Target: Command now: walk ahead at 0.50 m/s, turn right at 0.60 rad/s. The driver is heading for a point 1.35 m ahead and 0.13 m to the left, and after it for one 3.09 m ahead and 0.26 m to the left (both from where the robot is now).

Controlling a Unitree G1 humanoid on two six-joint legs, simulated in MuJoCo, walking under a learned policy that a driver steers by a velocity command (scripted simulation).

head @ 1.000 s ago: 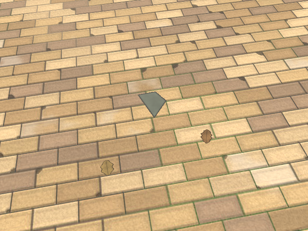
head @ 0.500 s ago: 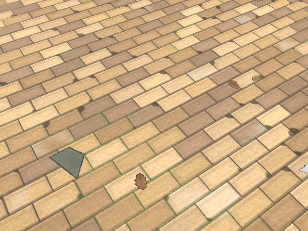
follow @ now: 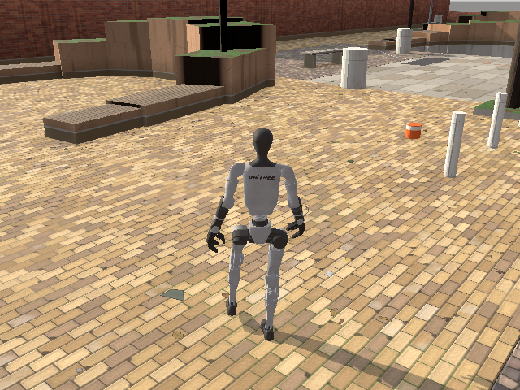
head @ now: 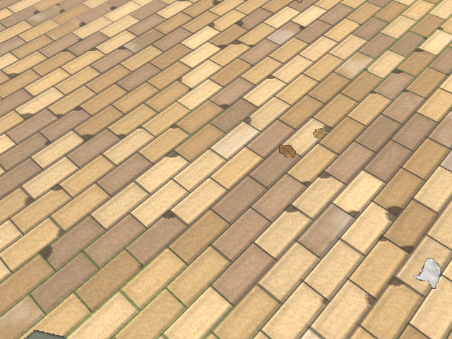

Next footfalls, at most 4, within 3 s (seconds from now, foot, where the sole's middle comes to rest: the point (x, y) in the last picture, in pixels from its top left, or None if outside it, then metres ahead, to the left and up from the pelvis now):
0.22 left None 0.31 0.12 -0.78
0.72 right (299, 319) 0.53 -0.12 -0.78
1.26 left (255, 224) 0.85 0.01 -0.78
1.78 right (293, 154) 1.16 -0.14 -0.78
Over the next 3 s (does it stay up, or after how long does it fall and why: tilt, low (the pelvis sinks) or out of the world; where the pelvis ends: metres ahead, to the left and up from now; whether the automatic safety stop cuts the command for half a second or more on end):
stays up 1.56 0.19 -0.01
